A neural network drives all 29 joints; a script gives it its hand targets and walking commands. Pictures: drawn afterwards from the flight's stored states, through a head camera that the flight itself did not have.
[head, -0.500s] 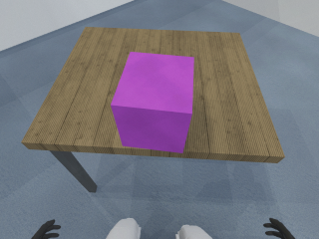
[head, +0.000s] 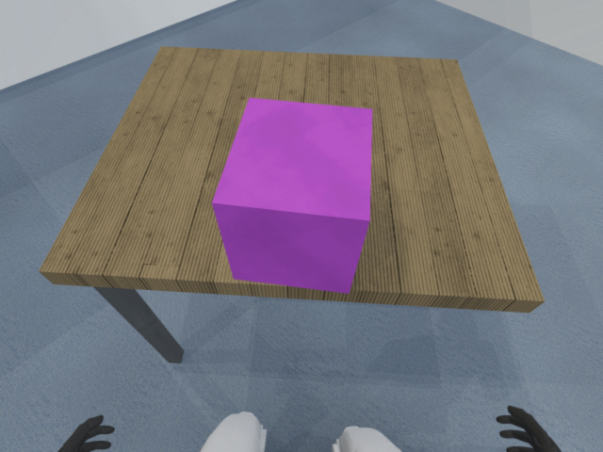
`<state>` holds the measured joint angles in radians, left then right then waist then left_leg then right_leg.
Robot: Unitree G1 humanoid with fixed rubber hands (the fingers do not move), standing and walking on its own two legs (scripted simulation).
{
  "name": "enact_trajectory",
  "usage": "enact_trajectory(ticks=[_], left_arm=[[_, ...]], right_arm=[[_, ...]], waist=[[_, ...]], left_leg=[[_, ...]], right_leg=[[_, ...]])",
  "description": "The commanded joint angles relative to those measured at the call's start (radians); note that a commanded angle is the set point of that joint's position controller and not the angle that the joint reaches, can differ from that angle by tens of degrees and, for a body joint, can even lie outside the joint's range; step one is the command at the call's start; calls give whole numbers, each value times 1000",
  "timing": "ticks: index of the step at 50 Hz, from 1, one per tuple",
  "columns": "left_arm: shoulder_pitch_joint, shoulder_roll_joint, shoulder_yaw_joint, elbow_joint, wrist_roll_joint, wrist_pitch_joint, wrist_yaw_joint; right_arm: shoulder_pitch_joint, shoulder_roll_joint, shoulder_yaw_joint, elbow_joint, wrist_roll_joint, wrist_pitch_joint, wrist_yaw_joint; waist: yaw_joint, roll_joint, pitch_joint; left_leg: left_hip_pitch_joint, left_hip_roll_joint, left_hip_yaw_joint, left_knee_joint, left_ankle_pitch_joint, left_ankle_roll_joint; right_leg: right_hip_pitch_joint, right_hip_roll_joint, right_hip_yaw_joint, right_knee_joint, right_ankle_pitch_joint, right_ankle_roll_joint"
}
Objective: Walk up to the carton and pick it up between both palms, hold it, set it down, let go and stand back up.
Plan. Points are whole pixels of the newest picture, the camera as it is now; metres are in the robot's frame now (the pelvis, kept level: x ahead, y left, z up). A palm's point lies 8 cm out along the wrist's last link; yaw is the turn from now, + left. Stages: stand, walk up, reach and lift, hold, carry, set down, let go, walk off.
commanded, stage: walk up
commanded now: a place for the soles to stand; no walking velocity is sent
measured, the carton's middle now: (300, 197) +0.46 +0.04 +0.02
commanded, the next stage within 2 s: reach and lift in 0.10 s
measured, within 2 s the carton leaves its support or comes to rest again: neither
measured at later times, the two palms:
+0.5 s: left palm (120, 391) +0.18 +0.27 -0.08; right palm (501, 439) +0.15 -0.25 -0.09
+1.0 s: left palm (107, 406) +0.15 +0.26 -0.04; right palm (483, 416) +0.17 -0.21 -0.04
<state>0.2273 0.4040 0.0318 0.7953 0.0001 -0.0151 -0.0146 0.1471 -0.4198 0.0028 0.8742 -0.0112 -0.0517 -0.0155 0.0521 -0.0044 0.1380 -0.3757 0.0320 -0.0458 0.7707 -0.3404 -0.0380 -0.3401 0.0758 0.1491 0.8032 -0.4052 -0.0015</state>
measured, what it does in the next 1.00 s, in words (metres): stands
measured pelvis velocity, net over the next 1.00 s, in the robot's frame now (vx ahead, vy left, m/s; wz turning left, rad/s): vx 0.01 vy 0.00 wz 0.03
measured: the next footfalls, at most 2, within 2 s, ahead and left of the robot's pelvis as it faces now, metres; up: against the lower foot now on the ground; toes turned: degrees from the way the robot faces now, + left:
none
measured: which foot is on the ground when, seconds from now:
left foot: down 0.00-1.00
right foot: down 0.00-1.00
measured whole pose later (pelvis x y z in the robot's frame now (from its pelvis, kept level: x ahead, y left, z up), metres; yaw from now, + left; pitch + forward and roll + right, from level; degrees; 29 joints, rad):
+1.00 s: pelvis +0.01 +0.00 +0.03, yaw +2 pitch -4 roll +1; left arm 0.22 0.29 0.01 0.46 0.00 0.10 0.01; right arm 0.25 -0.12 -0.03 0.65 -0.02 -0.30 -0.05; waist 0.05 -0.05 0.05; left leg -0.23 0.03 -0.05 0.50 -0.22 -0.06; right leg -0.20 0.04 0.13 0.57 -0.30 0.01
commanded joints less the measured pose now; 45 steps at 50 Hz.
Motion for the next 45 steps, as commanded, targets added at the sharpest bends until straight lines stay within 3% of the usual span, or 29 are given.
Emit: enact_trajectory(ticks=[1, 2, 3, 4, 5, 6, 8, 9, 10, 11, 12, 14, 15, 16, 17, 21, 22, 24, 25, 29, 31, 35, 37, 38, 40, 41, 42, 44, 45], left_arm=[[19, 210, 52, -4, 5, -15, 18], [57, 216, 50, 6, 8, -14, 19], [80, 214, 54, 9, 15, -16, 15], [97, 232, 63, 26, 19, -22, 12], [102, 256, 66, 29, 26, -30, 9], [-249, 192, 91, -271, 27, 185, 50], [-409, 190, 94, -281, 66, 321, 55], [-433, 183, 80, -340, 71, 344, 56], [-419, 162, 62, -389, 74, 367, 50], [-410, 150, 56, -416, 69, 382, 45], [-402, 134, 38, -454, 76, 389, 42], [-396, 143, 45, -529, 59, 391, 46], [-351, 145, 63, -512, 61, 387, 46], [-318, 131, 68, -499, 66, 391, 40], [-276, 135, 90, -472, 76, 385, 36], [-155, 110, 114, -511, 80, 395, 37], [-125, 89, 110, -507, 81, 395, 35], [-105, 69, 105, -539, 73, 382, 36], [-116, 62, 112, -538, 73, 371, 39], [-156, 47, 63, -602, 22, 304, 55], [-165, 50, 60, -655, -10, 263, 59], [-137, 19, 15, -699, -45, 174, 65], [-105, 28, 19, -683, -58, 147, 66], [-86, 24, 18, -653, -61, 137, 59], [-84, 32, 16, -642, -77, 111, 54], [-109, 46, 14, -667, -87, 99, 52], [-88, 47, 18, -662, -77, 86, 58], [-82, 69, 33, -608, -87, 89, 37], [-66, 62, 16, -616, -98, 86, 31]], right_arm=[[63, -305, -107, -34, -2, -28, -13], [5, -309, -108, -46, -8, -26, -11], [-26, -299, -102, -58, -5, -23, -12], [-61, -275, -100, -53, -8, -16, -7], [-70, -233, -89, -68, -3, -11, -5], [-285, -55, -202, 203, -145, -196, 25], [-205, -128, -184, 155, -161, -233, 57], [-214, -131, -172, 119, -126, -251, 47], [-192, -140, -175, 107, -114, -258, 44], [-171, -126, -175, 74, -107, -258, 28], [-173, -130, -190, 60, -95, -262, 23], [-137, -122, -221, -25, -77, -261, 6], [-109, -120, -222, -19, -62, -250, -1], [-87, -104, -221, -15, -55, -239, -3], [-59, -94, -206, -44, -57, -239, -5], [-17, -97, -218, -85, -16, -219, -11], [-11, -105, -206, -72, -21, -219, -9], [7, -88, -201, -76, -7, -222, -13], [-19, -86, -192, -83, -8, -232, -8], [-48, -37, -194, -147, -19, -268, 0], [-29, 0, -192, -208, -16, -287, 1], [18, 78, -180, -264, 10, -308, 5], [40, 88, -184, -260, 7, -310, 1], [64, 101, -176, -248, 6, -304, -1], [60, 118, -176, -280, 5, -300, -12], [47, 128, -172, -289, 5, -299, -17], [62, 121, -185, -299, 8, -296, -21], [59, 136, -165, -324, 7, -285, -45], [51, 142, -162, -367, 12, -282, -48]], waist=[[-77, 109, -212], [-48, 141, -196], [-33, 102, -175], [-20, 104, -149], [-20, -17, -167], [-90, 78, -103], [-110, -57, -42], [-106, -106, -58], [-114, -114, -97], [-112, -107, -109], [-130, -107, -134], [-133, -85, -173], [-130, -109, -187], [-121, -83, -191], [-112, -108, -202], [-101, 25, -275], [-86, 28, -253], [-89, 66, -286], [-69, 58, -275], [-58, 38, -235], [-67, 14, -279], [-76, 20, -302], [-64, 15, -290], [-77, 7, -264], [-73, -10, -238], [-80, 26, -254], [-80, 26, -231], [-71, -37, -174], [-61, -26, -160]], left_leg=[[263, 304, -366, -313, 164, 304], [189, 318, -348, -292, 187, 315], [121, 288, -307, -257, 154, 290], [60, 213, -198, -198, 87, 225], [13, 107, -92, -99, 65, 145], [-41, -17, 110, -142, -182, 34], [220, -54, 89, 81, -136, 2], [398, -63, 46, 150, -86, -4], [517, -55, 40, 180, -42, -5], [530, -62, 56, 160, 7, -3], [527, -46, 55, 132, 27, -2], [460, -41, 73, 52, 2, 6], [426, -39, 72, 23, 10, 6], [399, -32, 88, -24, 69, 9], [357, -31, 94, -50, 86, 19], [406, -31, 102, -146, 240, -7], [405, -29, 89, -153, 307, -16], [430, -42, 94, -170, 358, -25], [412, -44, 97, -180, 362, -24], [394, -41, 108, -224, 312, -24], [412, -45, 118, -245, 290, -8], [445, -52, 143, -290, 236, -11], [446, -55, 155, -315, 263, -13], [450, -61, 150, -338, 247, -8], [438, -55, 150, -358, 210, -8], [428, -61, 159, -360, 206, -8], [439, -59, 151, -372, 207, -16], [459, -74, 159, -363, 179, -4], [474, -75, 157, -376, 168, -6]], right_leg=[[-136, -37, -58, 61, 91, -18], [-93, -56, -68, 54, 33, -26], [-33, -62, -61, -13, 40, -32], [18, -85, -6, -146, 74, -51], [65, -133, 161, -302, 65, -93], [-66, -92, -167, -170, -210, -18], [-427, -171, -120, -202, -326, -117], [-574, -226, -115, -243, -332, -150], [-618, -238, -106, -270, -294, -174], [-574, -241, -97, -293, -229, -158], [-515, -215, -113, -275, -131, -132], [-389, -187, -128, -261, 41, -91], [-316, -166, -130, -250, 131, -73], [-236, -135, -153, -232, 253, -41], [-177, -116, -148, -228, 275, -12], [-27, -75, -189, -271, 425, 6], [-23, -64, -188, -272, 466, 9], [3, -61, -192, -289, 482, 5], [4, -61, -188, -298, 468, 8], [-2, -59, -185, -328, 402, -1], [29, -65, -175, -351, 419, 6], [44, -72, -157, -384, 380, 15], [70, -71, -162, -400, 384, 21], [77, -72, -152, -426, 362, 17], [80, -67, -163, -438, 310, 17], [108, -82, -155, -440, 323, 15], [102, -81, -157, -449, 311, 22], [46, -112, -136, -495, 278, 14], [49, -108, -141, -504, 243, 7]])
